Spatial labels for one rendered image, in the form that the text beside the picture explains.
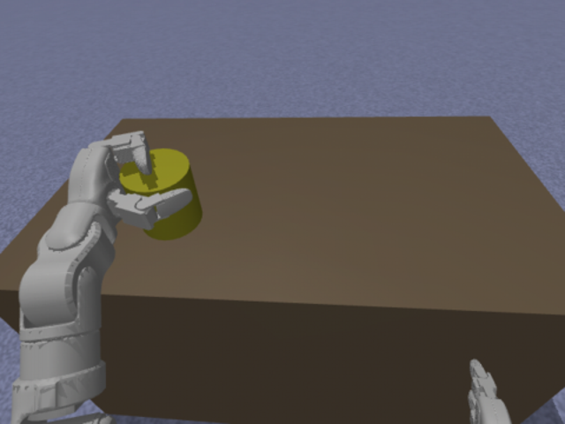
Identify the left robot hand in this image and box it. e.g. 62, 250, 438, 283
67, 131, 192, 231

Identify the left robot arm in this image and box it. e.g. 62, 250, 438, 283
11, 202, 117, 424

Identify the can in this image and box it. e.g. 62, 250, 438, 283
119, 148, 202, 240

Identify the right robot hand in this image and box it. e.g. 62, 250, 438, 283
468, 359, 512, 424

